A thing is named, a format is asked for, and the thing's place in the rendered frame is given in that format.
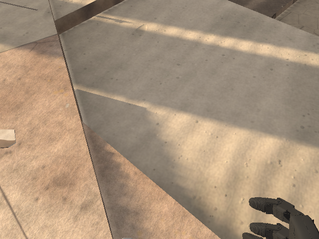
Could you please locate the right robot hand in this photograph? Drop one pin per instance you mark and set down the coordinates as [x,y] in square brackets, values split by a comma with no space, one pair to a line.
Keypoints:
[300,226]

